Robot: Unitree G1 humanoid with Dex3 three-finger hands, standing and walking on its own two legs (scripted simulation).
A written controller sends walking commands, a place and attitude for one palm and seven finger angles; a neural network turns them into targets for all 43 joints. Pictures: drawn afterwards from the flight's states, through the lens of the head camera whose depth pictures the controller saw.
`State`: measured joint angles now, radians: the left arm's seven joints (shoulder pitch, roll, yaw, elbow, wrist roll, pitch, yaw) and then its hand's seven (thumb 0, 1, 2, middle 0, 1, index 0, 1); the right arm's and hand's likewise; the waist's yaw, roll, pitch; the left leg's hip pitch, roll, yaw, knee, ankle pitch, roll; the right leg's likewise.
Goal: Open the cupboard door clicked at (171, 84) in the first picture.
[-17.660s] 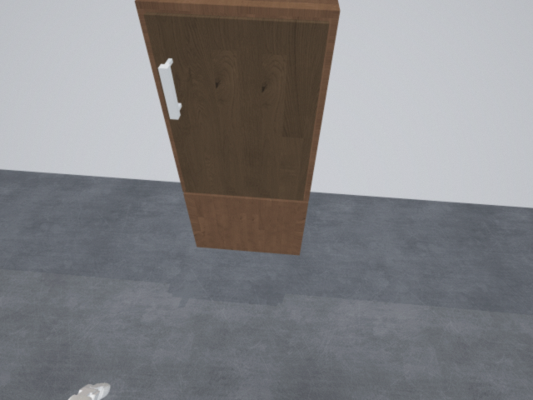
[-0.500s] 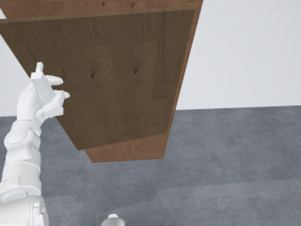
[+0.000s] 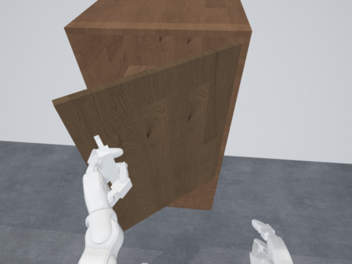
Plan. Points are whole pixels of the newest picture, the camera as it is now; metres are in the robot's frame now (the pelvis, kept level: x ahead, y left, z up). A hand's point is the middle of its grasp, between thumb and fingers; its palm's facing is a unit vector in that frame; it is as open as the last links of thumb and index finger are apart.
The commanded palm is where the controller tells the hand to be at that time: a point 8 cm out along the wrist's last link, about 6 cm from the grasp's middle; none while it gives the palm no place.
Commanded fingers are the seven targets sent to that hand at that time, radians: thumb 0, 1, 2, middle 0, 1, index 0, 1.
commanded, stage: pull the door open along its arc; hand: left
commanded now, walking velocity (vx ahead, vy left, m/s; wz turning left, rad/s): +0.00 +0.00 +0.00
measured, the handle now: (109, 164) +0.31 +0.17 +0.09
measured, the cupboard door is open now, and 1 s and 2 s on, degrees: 38 42 44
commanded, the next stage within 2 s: open thumb and fingers to let go in 0.06 s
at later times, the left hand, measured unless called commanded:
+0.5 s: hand (131, 186) +0.26 +0.11 +0.08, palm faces +0.36 -0.93 +0.01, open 8.7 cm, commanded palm +0.21 +0.15 +0.08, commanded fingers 0.00 -0.36 0.36 -0.31 -1.22 -0.31 -1.22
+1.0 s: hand (132, 194) +0.24 +0.11 +0.09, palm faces +0.30 -0.95 +0.02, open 14.8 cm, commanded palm +0.20 +0.15 +0.08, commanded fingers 0.00 -0.50 0.30 -0.15 -0.30 -0.15 -0.30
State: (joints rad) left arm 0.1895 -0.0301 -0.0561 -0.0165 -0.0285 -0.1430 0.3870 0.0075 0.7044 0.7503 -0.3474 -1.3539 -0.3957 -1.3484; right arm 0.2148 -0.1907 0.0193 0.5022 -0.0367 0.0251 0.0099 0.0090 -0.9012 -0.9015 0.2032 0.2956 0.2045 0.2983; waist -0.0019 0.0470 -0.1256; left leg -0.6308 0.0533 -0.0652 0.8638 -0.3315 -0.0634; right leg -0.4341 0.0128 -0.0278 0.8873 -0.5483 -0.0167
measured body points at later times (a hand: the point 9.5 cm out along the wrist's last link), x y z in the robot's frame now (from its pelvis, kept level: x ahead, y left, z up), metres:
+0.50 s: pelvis +0.01 -0.02 +0.00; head +0.01 -0.04 +0.45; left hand +0.24 +0.16 +0.09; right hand +0.18 -0.24 -0.10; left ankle +0.06 +0.16 -0.69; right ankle -0.05 -0.11 -0.69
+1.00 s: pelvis +0.01 +0.01 -0.01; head +0.01 +0.00 +0.44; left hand +0.22 +0.16 +0.09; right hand +0.19 -0.20 -0.08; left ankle +0.06 +0.16 -0.69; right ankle -0.05 -0.11 -0.69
